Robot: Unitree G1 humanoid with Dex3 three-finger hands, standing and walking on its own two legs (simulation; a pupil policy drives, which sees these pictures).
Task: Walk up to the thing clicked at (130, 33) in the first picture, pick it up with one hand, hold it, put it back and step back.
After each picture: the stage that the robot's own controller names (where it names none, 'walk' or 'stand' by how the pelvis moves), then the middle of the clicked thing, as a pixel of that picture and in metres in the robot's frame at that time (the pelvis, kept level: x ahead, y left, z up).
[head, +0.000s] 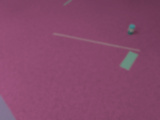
stand; (131, 29) +1.58 -0.54 -0.72
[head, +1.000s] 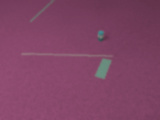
walk; (100, 36) +1.52 -0.06 -0.69
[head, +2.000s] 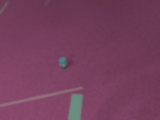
walk; (63, 63) +0.98 +0.30 -0.71
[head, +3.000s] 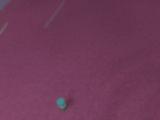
walk; (62, 104) +0.59 +0.31 -0.72
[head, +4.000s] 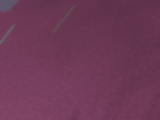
walk; out of the picture +0.39 +0.27 -0.71
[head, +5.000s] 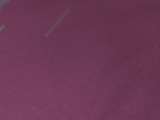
stand; out of the picture +0.34 +0.22 -0.72
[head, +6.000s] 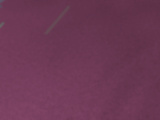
stand; out of the picture +0.33 +0.22 -0.73
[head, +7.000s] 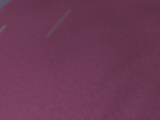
stand; out of the picture +0.33 +0.22 -0.73
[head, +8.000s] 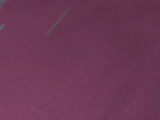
stand; out of the picture +0.32 +0.22 -0.73
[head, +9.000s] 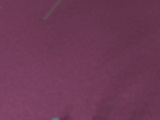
go down; out of the picture +0.34 +0.22 -0.71
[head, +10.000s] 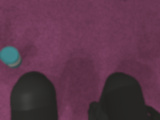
go down; (11, 58) +0.40 +0.28 -0.29
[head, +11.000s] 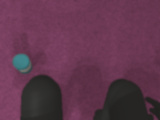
close in; (23, 64) +0.39 +0.28 -0.30
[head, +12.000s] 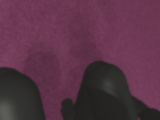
close in; out of the picture +0.37 +0.32 -0.21
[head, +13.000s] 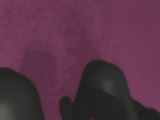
close; out of the picture +0.36 +0.32 -0.21
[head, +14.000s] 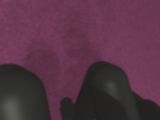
lift; out of the picture +0.33 +0.31 -0.21
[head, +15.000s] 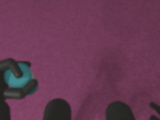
lift; (23, 80) +0.32 +0.22 +0.00
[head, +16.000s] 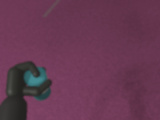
hold; (38, 84) +0.33 +0.18 +0.01
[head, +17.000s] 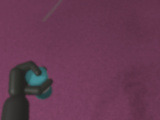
hold; (40, 83) +0.33 +0.18 +0.00
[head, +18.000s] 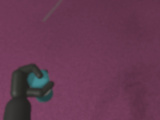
crouch; (41, 86) +0.33 +0.17 -0.01
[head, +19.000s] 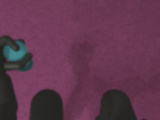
crouch; (20, 57) +0.41 +0.24 -0.10
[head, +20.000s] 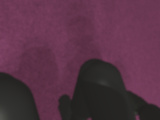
lower; out of the picture +0.38 +0.33 -0.22
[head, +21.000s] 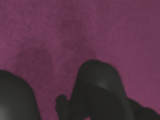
lower; out of the picture +0.37 +0.34 -0.22
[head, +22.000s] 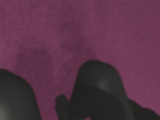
lower; out of the picture +0.37 +0.34 -0.22
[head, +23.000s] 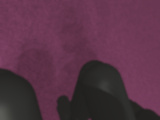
lower; out of the picture +0.37 +0.34 -0.22
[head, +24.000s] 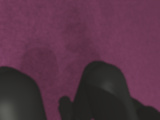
loosen; out of the picture +0.36 +0.33 -0.22
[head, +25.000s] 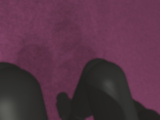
withdraw; out of the picture +0.35 +0.32 -0.22
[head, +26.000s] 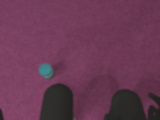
walk; (47, 71) +0.41 +0.25 -0.41
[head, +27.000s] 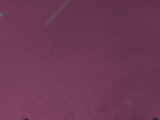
stand; out of the picture +0.34 +0.21 -0.66
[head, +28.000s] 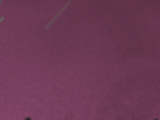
stand; out of the picture +0.35 +0.22 -0.67
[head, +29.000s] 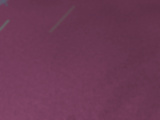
stand; out of the picture +0.35 +0.20 -0.70
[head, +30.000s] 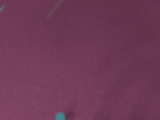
walk; (61, 119) +0.38 +0.19 -0.70
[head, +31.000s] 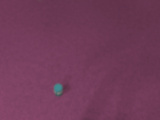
walk; (58, 90) +0.57 +0.17 -0.71
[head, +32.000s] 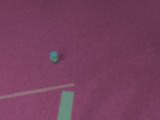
walk; (54, 58) +0.87 +0.30 -0.69
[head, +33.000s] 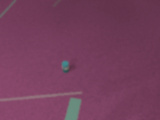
stand; (65, 67) +0.97 +0.22 -0.71
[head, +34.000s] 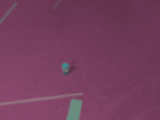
stand; (65, 68) +0.97 +0.23 -0.73
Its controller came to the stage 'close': yes
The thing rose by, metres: 0.71
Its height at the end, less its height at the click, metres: +0.00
